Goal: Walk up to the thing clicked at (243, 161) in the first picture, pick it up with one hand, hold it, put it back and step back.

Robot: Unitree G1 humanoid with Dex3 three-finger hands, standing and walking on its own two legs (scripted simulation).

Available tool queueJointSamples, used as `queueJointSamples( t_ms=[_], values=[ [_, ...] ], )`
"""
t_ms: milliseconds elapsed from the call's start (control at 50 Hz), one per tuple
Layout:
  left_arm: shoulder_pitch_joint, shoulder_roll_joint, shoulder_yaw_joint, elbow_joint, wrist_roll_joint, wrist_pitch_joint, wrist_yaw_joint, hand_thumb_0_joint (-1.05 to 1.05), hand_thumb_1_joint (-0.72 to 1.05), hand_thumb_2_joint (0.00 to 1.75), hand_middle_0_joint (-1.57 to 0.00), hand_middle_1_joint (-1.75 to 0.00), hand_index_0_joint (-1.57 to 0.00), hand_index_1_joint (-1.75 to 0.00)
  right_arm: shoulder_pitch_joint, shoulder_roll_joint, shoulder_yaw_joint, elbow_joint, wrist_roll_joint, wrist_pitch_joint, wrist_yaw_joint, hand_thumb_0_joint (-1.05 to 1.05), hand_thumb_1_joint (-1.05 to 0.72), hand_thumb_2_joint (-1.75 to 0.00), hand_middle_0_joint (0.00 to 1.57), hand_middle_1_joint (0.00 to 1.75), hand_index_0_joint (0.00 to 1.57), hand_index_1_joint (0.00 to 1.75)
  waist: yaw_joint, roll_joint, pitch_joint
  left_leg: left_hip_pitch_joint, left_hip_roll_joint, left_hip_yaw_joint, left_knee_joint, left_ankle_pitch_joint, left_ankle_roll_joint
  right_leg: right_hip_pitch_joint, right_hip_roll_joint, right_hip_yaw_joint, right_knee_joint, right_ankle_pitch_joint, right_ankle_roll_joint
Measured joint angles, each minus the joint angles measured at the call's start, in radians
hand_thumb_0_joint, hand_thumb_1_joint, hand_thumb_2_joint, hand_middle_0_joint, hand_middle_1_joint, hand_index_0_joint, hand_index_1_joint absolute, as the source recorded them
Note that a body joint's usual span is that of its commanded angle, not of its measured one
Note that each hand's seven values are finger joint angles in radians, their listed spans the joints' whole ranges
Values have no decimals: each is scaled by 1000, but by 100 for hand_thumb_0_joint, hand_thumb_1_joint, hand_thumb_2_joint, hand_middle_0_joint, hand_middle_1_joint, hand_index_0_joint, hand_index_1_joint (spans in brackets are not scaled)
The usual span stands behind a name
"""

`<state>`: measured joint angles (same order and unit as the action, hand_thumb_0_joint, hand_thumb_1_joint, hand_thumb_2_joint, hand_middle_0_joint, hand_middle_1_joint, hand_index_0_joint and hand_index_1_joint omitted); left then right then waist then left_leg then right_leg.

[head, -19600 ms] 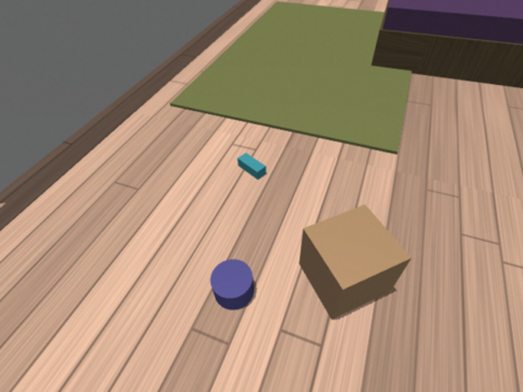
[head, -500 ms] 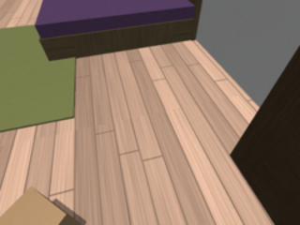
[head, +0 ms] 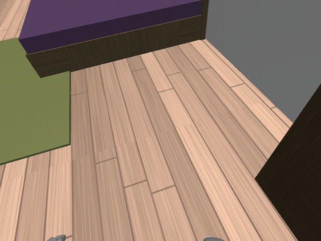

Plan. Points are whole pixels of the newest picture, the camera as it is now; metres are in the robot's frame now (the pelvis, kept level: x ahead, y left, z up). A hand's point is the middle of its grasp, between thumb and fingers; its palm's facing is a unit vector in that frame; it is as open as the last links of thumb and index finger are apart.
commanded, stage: walk up
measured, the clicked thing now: out of the picture +0.30 +1.39 -0.72
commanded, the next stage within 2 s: stand in 1.44 s
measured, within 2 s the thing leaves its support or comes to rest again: neither
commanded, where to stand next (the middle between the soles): +0.27 -0.01 m, yaw +4 degrees
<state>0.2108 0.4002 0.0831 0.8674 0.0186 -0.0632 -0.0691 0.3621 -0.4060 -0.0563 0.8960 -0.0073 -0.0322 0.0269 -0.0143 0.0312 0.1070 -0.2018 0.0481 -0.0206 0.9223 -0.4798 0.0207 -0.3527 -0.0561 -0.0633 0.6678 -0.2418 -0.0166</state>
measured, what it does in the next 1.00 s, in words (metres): walks ahead: left foot, then right foot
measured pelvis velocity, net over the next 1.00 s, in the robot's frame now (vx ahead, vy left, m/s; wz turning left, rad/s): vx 0.21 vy -0.02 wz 0.09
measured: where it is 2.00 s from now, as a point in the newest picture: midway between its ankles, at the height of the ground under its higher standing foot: outside the picture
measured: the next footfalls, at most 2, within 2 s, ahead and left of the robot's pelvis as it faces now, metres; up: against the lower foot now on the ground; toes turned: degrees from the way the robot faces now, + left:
left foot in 0.32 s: +0.24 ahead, +0.11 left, +0.00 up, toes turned +6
right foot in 0.66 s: +0.33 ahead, -0.15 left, +0.00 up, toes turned +2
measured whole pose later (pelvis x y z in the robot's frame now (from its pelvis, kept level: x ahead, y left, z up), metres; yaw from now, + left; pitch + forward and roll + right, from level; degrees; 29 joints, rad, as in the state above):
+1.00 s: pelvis +0.21 -0.02 +0.00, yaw +5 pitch -2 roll +1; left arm 0.11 0.38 0.01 0.95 0.00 -0.01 0.01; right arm 0.16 -0.39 -0.02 0.98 -0.01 0.01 0.01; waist 0.01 0.00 0.12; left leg -0.28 0.01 0.01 0.70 -0.38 -0.01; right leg -0.39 -0.07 -0.02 0.70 -0.26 0.01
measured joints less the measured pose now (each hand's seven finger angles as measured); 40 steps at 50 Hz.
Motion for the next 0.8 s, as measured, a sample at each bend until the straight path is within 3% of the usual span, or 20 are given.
queueJointSamples(
  t_ms=[40,100,220,300,340,400,460,580,640,680,740,800],
  values=[
    [10,-17,-10,-17,-11,-3,6,0,91,90,-20,-30,-20,-30,-22,-6,4,-1,6,4,-2,1,-90,-90,20,30,20,30,15,8,-1,-94,-28,-21,161,28,13,40,-1,-4,-24,-19,-8],
    [41,-33,-24,-26,-12,-1,12,0,91,90,-20,-30,-20,-30,-44,-17,1,-18,7,-6,7,1,-90,-90,20,30,20,30,26,23,-17,-196,-20,-16,167,107,10,105,8,-16,-101,-17,-12],
    [104,-14,-25,-49,0,-4,12,0,90,90,-21,-30,-20,-30,-63,-18,-8,-48,-5,-15,30,1,-90,-90,20,30,20,30,49,-2,-23,-262,11,24,-126,184,-21,189,14,-39,-159,-59,-10],
    [139,16,-23,-60,-1,10,11,0,90,90,-21,-30,-20,-30,-64,-15,-12,-57,-9,-27,31,1,-90,-90,20,30,20,30,60,-36,-21,-211,-2,69,-306,266,-10,213,1,-53,-84,-156,11],
    [154,27,-24,-56,-3,23,17,0,90,90,-21,-30,-20,-30,-65,-17,-15,-68,-15,-45,22,1,-90,-90,20,30,20,30,58,-66,-18,-189,-31,85,-306,307,6,180,-28,-38,55,-226,-1],
    [140,23,-32,-24,-10,52,31,0,91,90,-20,-30,-20,-30,-73,-6,-10,-91,-4,-51,8,1,-90,-90,20,30,20,30,35,-84,-8,-177,-40,85,-248,237,12,57,12,54,352,-257,-25],
    [125,30,-36,-15,-16,56,36,1,91,90,-20,-30,-20,-30,-64,14,7,-105,3,-53,-4,1,-90,-90,20,30,20,30,26,-106,-3,-120,-40,84,-295,231,6,-45,16,82,450,-211,-30],
    [84,18,-37,-18,-23,48,43,0,91,90,-20,-30,-20,-30,-63,16,30,-105,-1,-36,-22,1,-90,-90,20,30,20,30,19,-90,15,-72,-24,69,-318,207,-12,-104,-26,70,216,-112,-4],
    [61,10,-40,-5,-26,42,52,0,91,90,-20,-30,-20,-30,-82,10,35,-98,8,-11,-23,1,-90,-90,20,30,20,30,13,-62,19,-92,-8,52,-247,157,-31,-61,-16,55,74,-9,-4],
    [47,5,-39,10,-19,35,58,0,91,90,-20,-30,-20,-30,-101,5,35,-85,17,12,-24,1,-90,-90,20,30,20,30,15,-36,15,-119,10,39,-171,107,-42,-33,3,48,32,-17,21],
    [13,-17,-55,27,-13,36,62,0,91,90,-20,-30,-20,-30,-148,2,29,-54,21,48,-33,1,-90,-90,20,30,20,30,14,-5,17,-162,-17,2,-49,-22,-17,-54,4,38,84,-51,24],
    [-24,-36,-70,30,-3,35,67,0,91,90,-20,-30,-20,-30,-180,-5,26,-23,28,56,-31,1,-90,-90,20,30,20,30,19,10,19,-177,-40,3,5,-59,-5,-63,-8,36,79,-47,22]
  ],
)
